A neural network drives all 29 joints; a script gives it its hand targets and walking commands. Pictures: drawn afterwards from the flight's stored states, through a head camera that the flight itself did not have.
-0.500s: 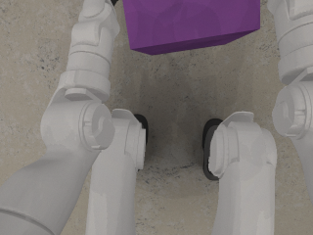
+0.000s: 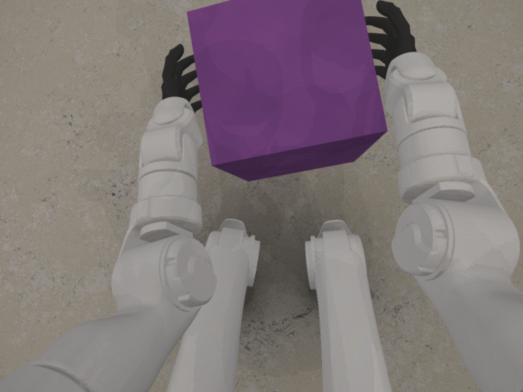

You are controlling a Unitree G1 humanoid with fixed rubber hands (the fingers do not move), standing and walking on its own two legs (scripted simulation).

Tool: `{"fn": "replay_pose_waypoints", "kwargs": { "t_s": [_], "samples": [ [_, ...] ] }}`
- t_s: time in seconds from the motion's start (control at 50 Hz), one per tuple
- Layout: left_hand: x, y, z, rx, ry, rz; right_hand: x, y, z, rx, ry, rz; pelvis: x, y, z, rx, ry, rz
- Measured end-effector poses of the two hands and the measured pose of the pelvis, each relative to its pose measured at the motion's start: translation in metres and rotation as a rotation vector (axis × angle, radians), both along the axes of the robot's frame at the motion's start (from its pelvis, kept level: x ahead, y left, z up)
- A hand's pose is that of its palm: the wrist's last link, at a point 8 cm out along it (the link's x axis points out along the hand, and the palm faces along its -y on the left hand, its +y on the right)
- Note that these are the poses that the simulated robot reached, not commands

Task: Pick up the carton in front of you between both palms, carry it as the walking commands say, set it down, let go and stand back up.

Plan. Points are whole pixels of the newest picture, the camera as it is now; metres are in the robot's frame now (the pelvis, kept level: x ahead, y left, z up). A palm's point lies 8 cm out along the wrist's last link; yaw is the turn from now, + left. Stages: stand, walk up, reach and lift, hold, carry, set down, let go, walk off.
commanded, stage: reach and lift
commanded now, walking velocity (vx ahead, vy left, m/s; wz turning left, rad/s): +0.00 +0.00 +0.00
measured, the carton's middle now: (287, 102) +0.51 -0.02 -0.14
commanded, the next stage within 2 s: none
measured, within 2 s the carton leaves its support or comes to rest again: neither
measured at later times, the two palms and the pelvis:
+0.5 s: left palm (120, 63) +0.47 +0.14 +0.08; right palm (451, 21) +0.49 -0.16 +0.08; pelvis +0.04 +0.00 +0.12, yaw -2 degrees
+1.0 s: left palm out of the picture +0.44 +0.14 +0.23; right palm out of the picture +0.43 -0.16 +0.23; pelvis +0.09 +0.01 +0.25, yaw -3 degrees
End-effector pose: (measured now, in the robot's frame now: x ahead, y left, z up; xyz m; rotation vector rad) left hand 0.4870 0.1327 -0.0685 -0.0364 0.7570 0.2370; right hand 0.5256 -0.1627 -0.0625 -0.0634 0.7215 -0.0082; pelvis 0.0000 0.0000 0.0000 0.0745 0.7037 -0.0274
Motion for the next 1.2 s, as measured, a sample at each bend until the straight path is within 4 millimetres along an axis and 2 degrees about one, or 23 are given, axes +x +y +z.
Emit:
{"fn": "replay_pose_waypoints", "kwargs": {
  "t_s": [0.14, 0.28, 0.4, 0.58, 0.78, 0.92, 1.08, 1.2],
  "samples": [
    [0.004, 0.004, 0.028, -0.023, -0.058, -0.002, -0.003, 0.003, 0.03, 0.031, -0.052, -0.053, -0.005, 0.001, 0.03, -0.019, 0.009, 0.011],
    [0.008, -0.003, 0.062, -0.018, -0.061, -0.026, -0.008, -0.005, 0.061, 0.029, -0.056, -0.073, 0.008, 0.003, 0.052, -0.026, 0.036, 0.008],
    [-0.004, -0.001, 0.097, -0.011, -0.028, -0.044, -0.024, -0.004, 0.094, 0.022, -0.025, -0.082, 0.025, 0.003, 0.085, -0.024, 0.019, -0.001],
    [-0.018, 0.011, 0.177, -0.006, -0.056, -0.043, -0.04, 0.009, 0.172, 0.055, -0.049, -0.109, 0.05, 0.003, 0.142, -0.036, -0.084, 0.0],
    [-0.037, 0.009, 0.223, -0.015, -0.04, -0.067, -0.066, 0.006, 0.221, 0.032, -0.036, -0.125, 0.07, 0.006, 0.197, -0.053, -0.177, 0.003],
    [-0.045, 0.004, 0.272, -0.028, -0.07, -0.099, -0.09, 0.001, 0.265, 0.053, -0.065, -0.185, 0.084, 0.007, 0.234, -0.063, -0.28, -0.012],
    [-0.06, 0.015, 0.319, -0.002, -0.048, -0.103, -0.101, 0.012, 0.311, 0.047, -0.043, -0.168, 0.099, 0.011, 0.27, -0.072, -0.416, -0.012],
    [-0.071, 0.017, 0.342, -0.013, -0.043, -0.112, -0.11, 0.014, 0.345, 0.02, -0.04, -0.163, 0.109, 0.01, 0.291, -0.079, -0.517, -0.003]
  ]
}}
